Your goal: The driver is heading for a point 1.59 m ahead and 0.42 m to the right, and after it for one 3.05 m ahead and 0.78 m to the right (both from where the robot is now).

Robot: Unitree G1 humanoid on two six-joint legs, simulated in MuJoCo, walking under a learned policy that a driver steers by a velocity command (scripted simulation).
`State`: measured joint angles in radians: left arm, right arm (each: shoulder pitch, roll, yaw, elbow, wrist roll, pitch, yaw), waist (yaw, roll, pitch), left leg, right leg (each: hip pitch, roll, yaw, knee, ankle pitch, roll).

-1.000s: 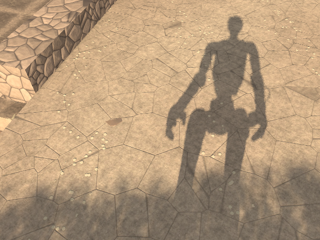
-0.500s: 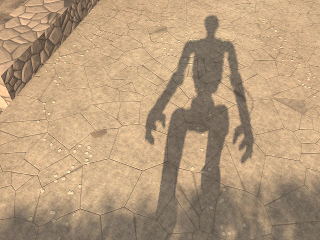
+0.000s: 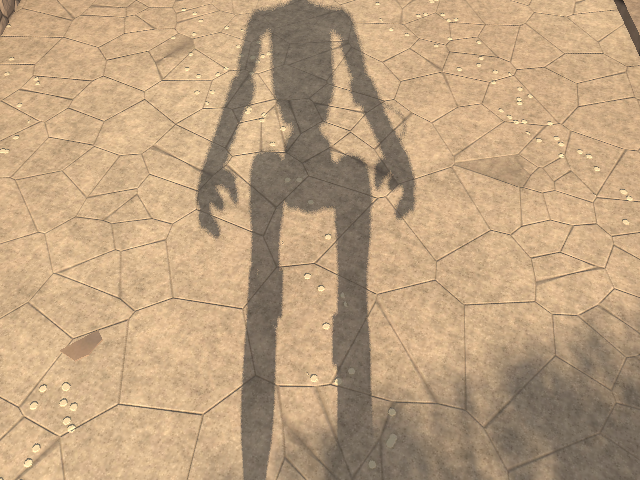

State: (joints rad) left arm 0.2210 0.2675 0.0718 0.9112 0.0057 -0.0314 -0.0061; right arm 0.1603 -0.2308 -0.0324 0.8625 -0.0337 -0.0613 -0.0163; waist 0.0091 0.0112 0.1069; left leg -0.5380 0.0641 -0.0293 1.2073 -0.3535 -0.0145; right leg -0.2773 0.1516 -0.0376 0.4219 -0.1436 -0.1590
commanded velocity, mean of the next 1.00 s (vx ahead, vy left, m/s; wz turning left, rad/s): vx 0.05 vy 0.00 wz -0.53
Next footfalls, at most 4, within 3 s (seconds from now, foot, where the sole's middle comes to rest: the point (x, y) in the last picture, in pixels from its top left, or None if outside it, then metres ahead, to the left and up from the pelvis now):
0.42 left None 0.24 0.12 -0.77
0.88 right None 0.10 -0.06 -0.77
1.28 left None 0.19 0.12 -0.77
2.46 left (420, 441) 0.50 -0.16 -0.77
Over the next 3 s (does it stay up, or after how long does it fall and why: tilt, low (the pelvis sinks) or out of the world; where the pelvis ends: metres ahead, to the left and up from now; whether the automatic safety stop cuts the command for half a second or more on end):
stays up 0.57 -0.30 -0.01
